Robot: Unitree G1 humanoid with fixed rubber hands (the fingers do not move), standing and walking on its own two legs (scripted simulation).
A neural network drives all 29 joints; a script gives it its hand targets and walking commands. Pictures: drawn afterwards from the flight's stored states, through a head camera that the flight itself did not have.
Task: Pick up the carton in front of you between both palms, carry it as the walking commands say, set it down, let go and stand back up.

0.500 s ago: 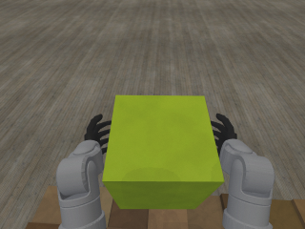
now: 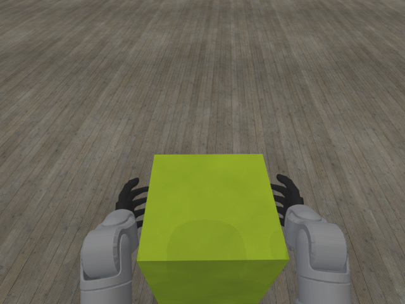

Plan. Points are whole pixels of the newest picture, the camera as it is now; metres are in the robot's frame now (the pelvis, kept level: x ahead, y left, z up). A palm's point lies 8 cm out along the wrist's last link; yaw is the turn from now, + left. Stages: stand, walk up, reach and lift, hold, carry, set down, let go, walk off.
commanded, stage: carry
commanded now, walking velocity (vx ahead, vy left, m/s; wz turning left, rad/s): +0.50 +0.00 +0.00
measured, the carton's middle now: (208, 232) +0.27 +0.00 +0.01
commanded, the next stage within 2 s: none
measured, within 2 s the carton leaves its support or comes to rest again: neither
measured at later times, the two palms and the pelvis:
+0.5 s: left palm (165, 69) +0.69 +0.12 +0.15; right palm (269, 66) +0.72 -0.18 +0.14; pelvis +0.33 -0.04 -0.04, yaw +0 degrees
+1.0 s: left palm (180, 56) +1.04 +0.11 +0.03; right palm (252, 57) +1.02 -0.19 +0.03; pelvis +0.67 -0.02 -0.03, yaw -1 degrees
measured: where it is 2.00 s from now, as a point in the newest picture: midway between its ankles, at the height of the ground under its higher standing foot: (209, 149)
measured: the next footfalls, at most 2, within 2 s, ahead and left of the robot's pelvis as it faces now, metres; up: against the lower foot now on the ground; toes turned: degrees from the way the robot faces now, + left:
right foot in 0.36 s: +0.41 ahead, -0.10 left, -0.03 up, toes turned -7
left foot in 0.82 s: +0.75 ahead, +0.03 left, -0.03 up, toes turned +7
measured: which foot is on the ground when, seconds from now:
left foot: down 0.00-0.36, up 0.38-0.80, down 0.82-1.00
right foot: down 0.00-0.04, up 0.06-0.34, down 0.36-0.82, up 0.84-1.00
